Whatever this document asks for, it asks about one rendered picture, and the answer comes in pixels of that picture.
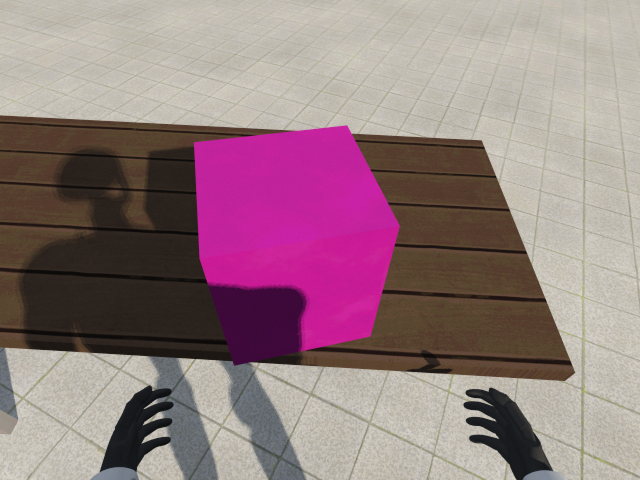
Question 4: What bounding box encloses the table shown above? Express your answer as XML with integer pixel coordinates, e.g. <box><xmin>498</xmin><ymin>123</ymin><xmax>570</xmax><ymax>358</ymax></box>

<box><xmin>0</xmin><ymin>115</ymin><xmax>575</xmax><ymax>435</ymax></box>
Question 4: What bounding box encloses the left robot hand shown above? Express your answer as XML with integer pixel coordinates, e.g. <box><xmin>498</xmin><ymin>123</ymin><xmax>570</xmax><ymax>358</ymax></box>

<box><xmin>100</xmin><ymin>385</ymin><xmax>174</xmax><ymax>472</ymax></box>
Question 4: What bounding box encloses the right robot hand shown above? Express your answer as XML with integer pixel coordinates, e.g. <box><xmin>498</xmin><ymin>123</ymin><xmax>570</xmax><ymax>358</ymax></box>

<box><xmin>463</xmin><ymin>388</ymin><xmax>553</xmax><ymax>480</ymax></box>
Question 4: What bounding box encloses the carton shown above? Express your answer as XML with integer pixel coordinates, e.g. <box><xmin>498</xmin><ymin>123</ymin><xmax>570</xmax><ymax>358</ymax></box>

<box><xmin>194</xmin><ymin>125</ymin><xmax>400</xmax><ymax>366</ymax></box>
